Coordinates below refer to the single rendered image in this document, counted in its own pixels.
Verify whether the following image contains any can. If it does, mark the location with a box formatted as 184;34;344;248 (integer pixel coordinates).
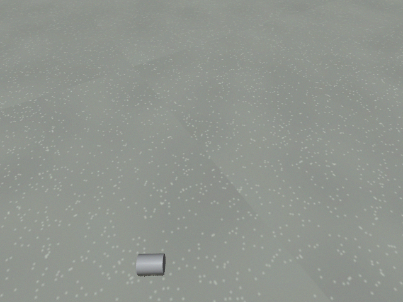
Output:
136;254;166;274

